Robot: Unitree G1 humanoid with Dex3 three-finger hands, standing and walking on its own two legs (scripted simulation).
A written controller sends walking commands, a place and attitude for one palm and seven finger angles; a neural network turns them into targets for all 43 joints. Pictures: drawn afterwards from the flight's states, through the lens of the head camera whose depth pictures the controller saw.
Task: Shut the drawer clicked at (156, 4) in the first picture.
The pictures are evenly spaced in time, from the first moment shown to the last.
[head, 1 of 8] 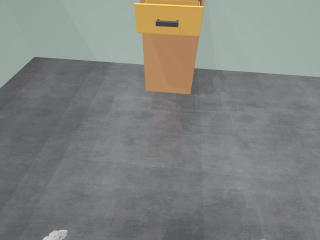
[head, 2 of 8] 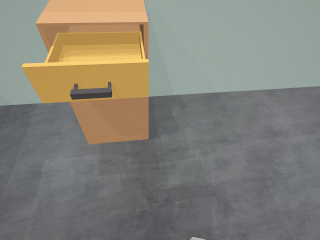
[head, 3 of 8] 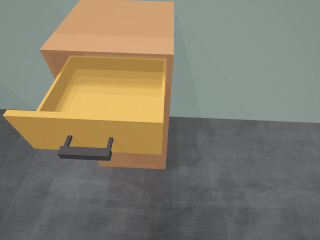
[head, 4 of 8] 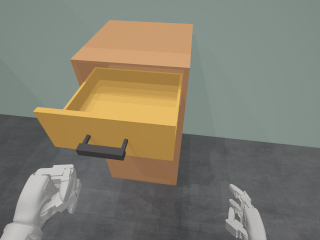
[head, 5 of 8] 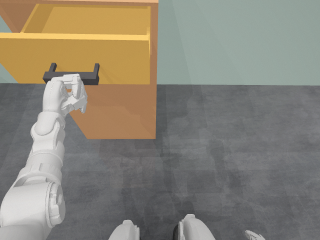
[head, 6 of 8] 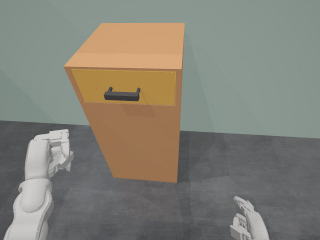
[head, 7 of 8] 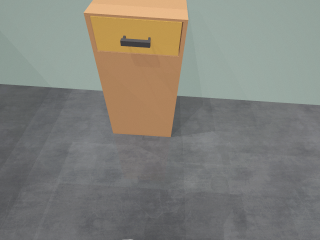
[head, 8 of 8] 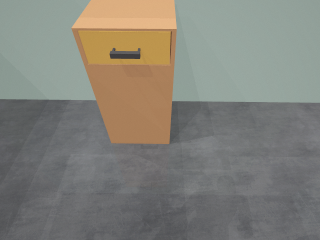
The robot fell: no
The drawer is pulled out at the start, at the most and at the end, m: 0.28 0.28 0.00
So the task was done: yes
